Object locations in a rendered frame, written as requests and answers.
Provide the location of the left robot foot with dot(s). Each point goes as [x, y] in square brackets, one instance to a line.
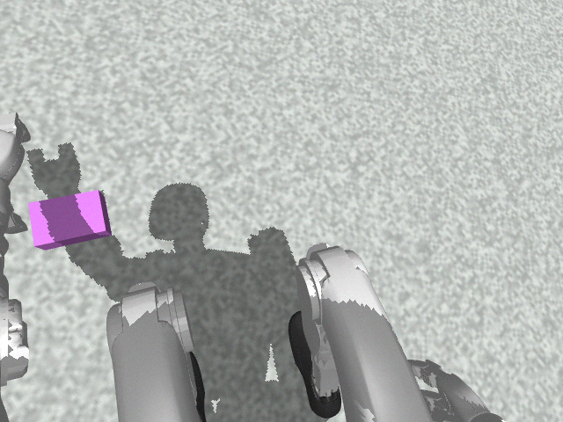
[200, 388]

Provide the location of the left robot arm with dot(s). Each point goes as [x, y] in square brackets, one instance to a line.
[14, 350]

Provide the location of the right robot foot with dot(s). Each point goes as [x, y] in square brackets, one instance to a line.
[325, 407]

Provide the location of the left robot hand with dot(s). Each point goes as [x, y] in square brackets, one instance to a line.
[12, 132]

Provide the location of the small box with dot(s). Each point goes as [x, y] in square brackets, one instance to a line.
[69, 220]

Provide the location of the right robot hand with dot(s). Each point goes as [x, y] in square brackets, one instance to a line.
[455, 402]

